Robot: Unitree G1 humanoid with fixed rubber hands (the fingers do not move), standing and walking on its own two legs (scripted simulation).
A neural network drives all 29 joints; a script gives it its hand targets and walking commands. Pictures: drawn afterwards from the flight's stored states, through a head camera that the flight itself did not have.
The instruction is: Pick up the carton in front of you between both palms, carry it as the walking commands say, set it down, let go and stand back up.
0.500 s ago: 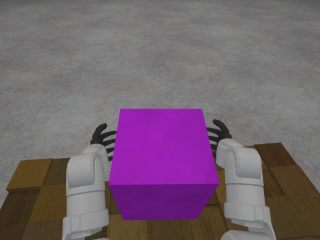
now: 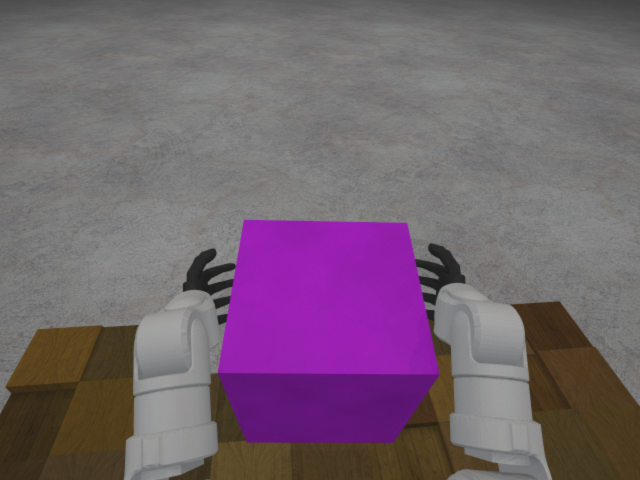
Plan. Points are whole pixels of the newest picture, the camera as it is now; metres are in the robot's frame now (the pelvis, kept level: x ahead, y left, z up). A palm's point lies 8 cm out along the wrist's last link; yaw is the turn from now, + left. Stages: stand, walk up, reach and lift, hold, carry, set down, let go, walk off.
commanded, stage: carry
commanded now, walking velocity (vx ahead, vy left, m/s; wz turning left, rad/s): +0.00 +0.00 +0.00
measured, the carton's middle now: (323, 338) +0.32 +0.00 +0.04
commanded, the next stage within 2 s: none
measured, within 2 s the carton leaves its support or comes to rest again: neither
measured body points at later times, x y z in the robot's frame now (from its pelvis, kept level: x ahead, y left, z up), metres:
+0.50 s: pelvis +0.00 -0.01 +0.00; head -0.01 -0.01 +0.45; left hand +0.33 +0.15 +0.10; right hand +0.33 -0.16 +0.10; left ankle -0.01 +0.10 -0.73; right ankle +0.05 -0.08 -0.74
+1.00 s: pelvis +0.00 -0.02 +0.00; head -0.02 -0.03 +0.45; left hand +0.33 +0.13 +0.11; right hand +0.33 -0.17 +0.10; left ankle -0.01 +0.10 -0.73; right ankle +0.05 -0.08 -0.74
